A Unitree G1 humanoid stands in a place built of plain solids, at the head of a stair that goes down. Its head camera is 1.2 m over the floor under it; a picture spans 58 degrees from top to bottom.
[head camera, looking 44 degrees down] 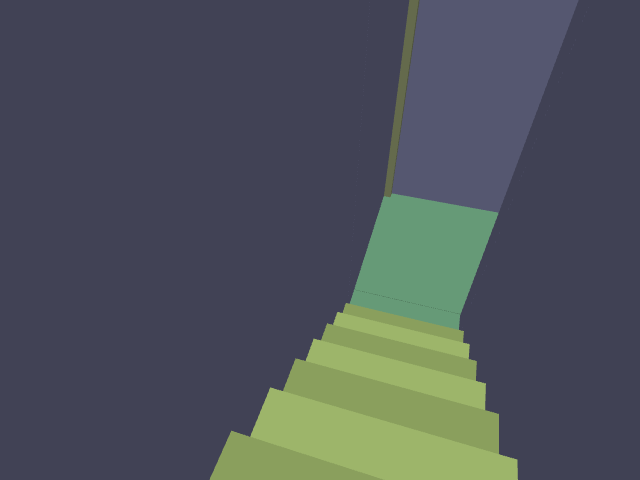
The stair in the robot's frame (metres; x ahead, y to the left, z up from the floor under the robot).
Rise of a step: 0.21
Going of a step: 0.24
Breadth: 0.82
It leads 17 degrees to the right of straight ahead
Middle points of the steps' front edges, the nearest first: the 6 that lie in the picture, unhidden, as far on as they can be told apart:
0.61 -0.22 -0.20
0.84 -0.29 -0.41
1.07 -0.36 -0.62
1.31 -0.43 -0.83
1.54 -0.50 -1.03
1.77 -0.57 -1.24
